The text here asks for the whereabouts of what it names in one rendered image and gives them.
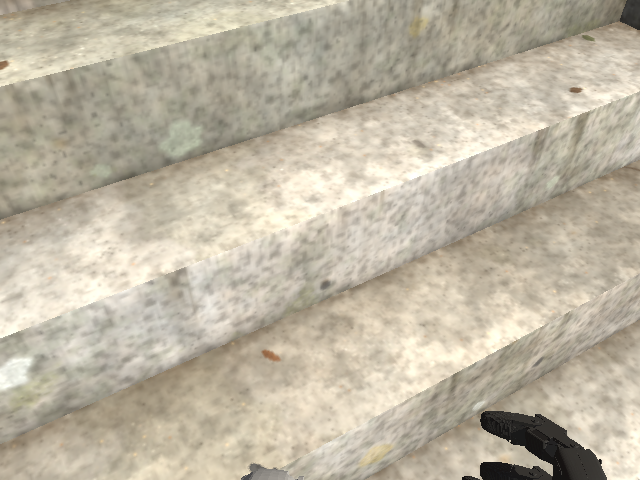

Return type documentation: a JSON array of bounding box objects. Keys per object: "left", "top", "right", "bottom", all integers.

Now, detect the robot right hand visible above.
[{"left": 462, "top": 411, "right": 607, "bottom": 480}]

